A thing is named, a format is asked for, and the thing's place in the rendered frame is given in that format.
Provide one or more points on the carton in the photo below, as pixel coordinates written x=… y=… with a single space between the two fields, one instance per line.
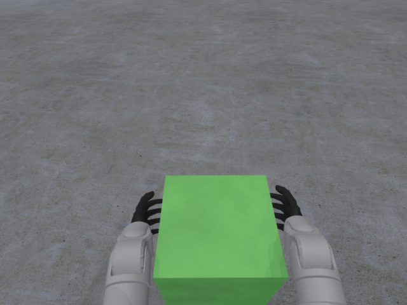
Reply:
x=218 y=242

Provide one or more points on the left robot forearm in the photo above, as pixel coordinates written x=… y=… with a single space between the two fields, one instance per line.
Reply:
x=129 y=269

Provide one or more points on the right robot hand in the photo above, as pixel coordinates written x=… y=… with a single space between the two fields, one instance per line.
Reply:
x=289 y=206

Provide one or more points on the left robot hand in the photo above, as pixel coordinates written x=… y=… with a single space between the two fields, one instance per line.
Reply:
x=142 y=213

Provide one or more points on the right robot forearm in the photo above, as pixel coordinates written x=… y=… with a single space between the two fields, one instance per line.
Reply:
x=313 y=264

